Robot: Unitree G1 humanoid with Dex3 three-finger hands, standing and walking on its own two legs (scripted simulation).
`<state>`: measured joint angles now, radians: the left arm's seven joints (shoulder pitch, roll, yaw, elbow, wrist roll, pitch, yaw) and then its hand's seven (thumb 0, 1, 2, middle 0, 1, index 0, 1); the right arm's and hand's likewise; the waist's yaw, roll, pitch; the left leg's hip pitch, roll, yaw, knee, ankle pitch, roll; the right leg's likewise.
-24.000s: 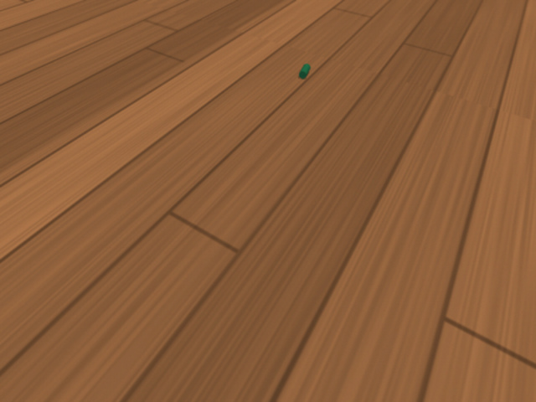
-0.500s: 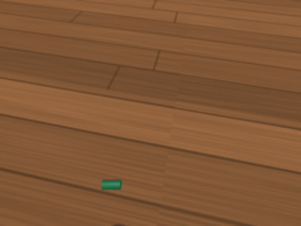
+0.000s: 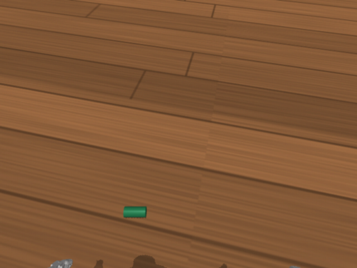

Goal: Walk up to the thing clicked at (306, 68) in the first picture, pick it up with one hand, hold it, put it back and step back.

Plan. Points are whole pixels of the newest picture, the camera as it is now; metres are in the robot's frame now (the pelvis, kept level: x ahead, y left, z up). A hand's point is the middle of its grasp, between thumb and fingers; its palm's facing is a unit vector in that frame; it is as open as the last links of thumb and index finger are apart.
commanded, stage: rise first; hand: left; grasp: from above
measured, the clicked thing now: (135, 211) +0.46 +0.24 -0.75
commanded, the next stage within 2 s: none
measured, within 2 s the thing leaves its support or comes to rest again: neither
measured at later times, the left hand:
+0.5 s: hand (82, 267) +0.14 +0.26 -0.21, palm faces -0.10 -0.90 -0.41, open 13.4 cm
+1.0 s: hand out of the picture +0.13 +0.26 -0.24, palm faces -0.20 -0.85 -0.48, open 14.1 cm
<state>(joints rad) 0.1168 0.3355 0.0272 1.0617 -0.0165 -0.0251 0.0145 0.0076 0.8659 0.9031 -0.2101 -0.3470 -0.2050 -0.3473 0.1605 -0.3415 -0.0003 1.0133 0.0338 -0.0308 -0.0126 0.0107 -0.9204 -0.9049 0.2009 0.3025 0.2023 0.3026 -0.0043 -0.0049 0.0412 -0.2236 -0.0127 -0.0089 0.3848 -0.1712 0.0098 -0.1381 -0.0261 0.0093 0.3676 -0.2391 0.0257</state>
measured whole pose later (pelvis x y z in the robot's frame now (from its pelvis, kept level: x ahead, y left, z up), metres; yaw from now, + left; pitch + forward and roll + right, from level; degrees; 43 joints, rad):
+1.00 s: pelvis +0.00 +0.00 -0.11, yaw -1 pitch +21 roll -3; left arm 0.31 0.35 0.14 0.35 0.26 0.25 -0.01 0.00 -0.53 0.96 -0.12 -1.01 -0.11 -1.02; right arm 0.19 -0.23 -0.02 0.52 0.00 -0.13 0.00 0.01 -0.93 -0.91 0.20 0.30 0.20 0.30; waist -0.03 0.01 -0.15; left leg -1.07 0.02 -0.05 1.24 -0.54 0.00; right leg -0.95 0.02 -0.02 1.19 -0.61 0.02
